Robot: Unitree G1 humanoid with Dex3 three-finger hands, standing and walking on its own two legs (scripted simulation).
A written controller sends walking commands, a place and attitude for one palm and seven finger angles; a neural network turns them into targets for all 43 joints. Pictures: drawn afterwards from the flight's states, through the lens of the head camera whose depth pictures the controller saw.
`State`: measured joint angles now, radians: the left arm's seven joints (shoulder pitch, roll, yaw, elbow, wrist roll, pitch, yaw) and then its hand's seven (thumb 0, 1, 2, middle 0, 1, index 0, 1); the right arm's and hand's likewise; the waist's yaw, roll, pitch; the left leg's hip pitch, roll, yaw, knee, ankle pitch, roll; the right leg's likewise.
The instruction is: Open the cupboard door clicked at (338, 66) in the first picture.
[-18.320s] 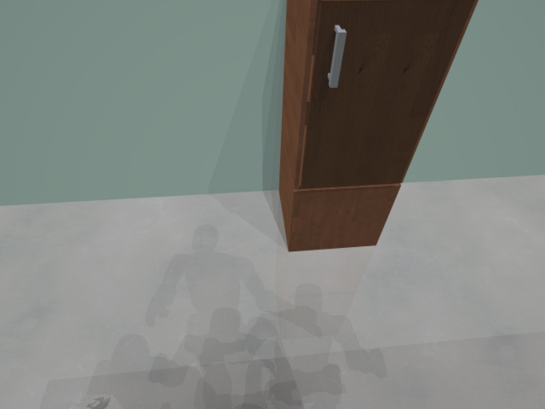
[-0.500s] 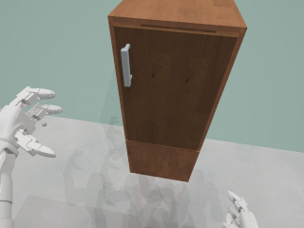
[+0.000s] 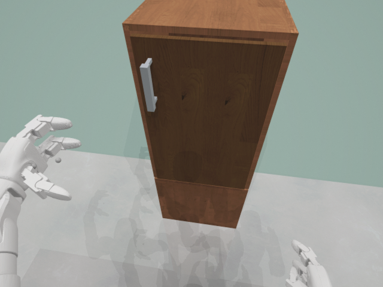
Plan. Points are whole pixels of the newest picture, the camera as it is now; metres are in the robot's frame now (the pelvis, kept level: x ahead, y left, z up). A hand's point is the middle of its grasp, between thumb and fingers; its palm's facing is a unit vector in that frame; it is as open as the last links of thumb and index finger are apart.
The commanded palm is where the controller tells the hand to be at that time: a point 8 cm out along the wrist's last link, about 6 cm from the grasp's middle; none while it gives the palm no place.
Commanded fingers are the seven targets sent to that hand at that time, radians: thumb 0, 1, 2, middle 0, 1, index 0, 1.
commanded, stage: raise the hand with hooked fingers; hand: left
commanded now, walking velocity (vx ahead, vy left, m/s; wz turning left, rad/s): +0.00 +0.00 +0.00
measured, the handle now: (150, 85) +0.57 +0.17 +0.14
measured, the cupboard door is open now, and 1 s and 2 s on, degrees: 0 0 0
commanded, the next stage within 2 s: move the hooked fingers beside the handle in 0.02 s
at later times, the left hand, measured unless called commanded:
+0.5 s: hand (80, 140) +0.34 +0.26 +0.15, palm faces -0.01 -1.00 -0.03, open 14.0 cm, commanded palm +0.32 +0.31 +0.15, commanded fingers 0.00 -0.50 0.30 -0.30 -1.20 -0.30 -1.20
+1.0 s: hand (99, 121) +0.41 +0.25 +0.14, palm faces -0.05 -1.00 -0.01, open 14.0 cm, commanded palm +0.39 +0.30 +0.14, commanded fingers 0.00 -0.50 0.30 -0.30 -1.20 -0.30 -1.20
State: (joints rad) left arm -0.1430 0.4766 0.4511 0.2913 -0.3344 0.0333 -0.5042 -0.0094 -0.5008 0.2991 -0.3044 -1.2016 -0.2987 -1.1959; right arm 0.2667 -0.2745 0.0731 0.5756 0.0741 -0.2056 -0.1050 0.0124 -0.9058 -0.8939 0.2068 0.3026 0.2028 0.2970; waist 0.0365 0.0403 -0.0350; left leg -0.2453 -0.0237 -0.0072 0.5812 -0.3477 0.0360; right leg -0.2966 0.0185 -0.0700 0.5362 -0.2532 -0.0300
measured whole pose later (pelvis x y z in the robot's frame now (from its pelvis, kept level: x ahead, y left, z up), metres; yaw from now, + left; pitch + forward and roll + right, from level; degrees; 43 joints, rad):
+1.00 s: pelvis +0.00 +0.01 +0.00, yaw -1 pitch +6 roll -1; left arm -0.61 0.51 0.38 0.80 -0.23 -0.07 -0.45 -0.01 -0.50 0.30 -0.30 -1.20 -0.30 -1.20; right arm 0.34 -0.29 0.06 0.60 0.07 -0.14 -0.09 0.01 -0.91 -0.89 0.21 0.30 0.20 0.30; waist -0.04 0.02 -0.05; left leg -0.38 -0.03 0.02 0.62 -0.36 0.05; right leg -0.44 0.01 -0.05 0.58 -0.25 -0.02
